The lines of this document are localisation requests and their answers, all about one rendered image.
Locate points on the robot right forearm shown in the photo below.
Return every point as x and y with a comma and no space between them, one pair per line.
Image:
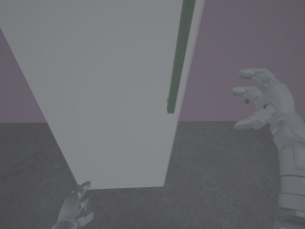
288,132

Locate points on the right robot upper arm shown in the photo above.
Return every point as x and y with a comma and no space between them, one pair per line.
288,224

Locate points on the handle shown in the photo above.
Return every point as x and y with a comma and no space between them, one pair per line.
185,22

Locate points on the robot left hand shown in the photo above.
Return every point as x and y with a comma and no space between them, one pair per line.
73,204

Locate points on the fridge door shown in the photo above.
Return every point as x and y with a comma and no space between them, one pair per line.
101,72

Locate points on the robot right hand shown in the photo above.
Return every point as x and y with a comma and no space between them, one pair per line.
278,99

